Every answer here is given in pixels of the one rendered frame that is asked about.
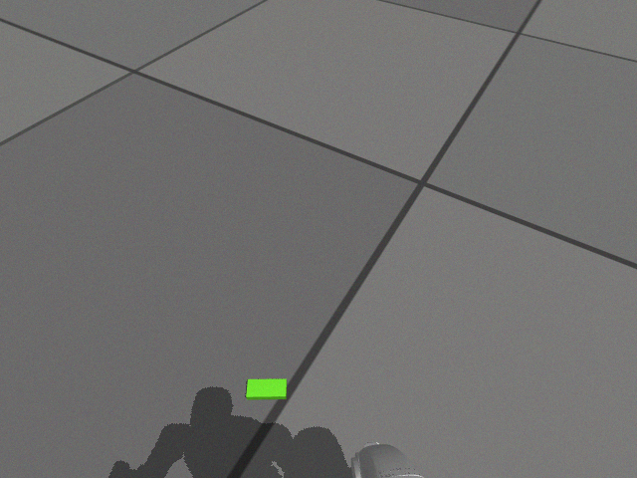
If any small box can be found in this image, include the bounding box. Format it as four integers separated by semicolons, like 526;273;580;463
246;378;287;400

